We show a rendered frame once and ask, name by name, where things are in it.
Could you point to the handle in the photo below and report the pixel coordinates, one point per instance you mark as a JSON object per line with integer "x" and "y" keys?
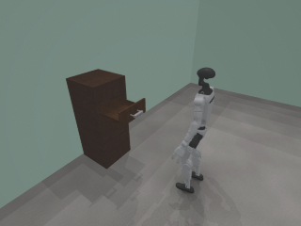
{"x": 138, "y": 113}

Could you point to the cabinet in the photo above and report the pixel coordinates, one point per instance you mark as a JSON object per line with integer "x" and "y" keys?
{"x": 102, "y": 142}

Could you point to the robot left hand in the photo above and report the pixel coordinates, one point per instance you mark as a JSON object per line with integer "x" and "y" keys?
{"x": 179, "y": 152}

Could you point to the left robot upper arm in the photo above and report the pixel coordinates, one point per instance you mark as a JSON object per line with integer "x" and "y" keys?
{"x": 198, "y": 104}

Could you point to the right robot thigh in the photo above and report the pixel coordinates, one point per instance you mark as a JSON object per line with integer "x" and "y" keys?
{"x": 196, "y": 152}

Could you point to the drawer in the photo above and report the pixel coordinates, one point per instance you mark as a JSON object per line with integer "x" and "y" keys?
{"x": 117, "y": 112}

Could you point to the robot left forearm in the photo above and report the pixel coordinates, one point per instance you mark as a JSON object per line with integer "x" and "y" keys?
{"x": 189, "y": 136}

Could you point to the robot right foot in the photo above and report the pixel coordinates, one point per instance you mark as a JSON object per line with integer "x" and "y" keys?
{"x": 199, "y": 177}

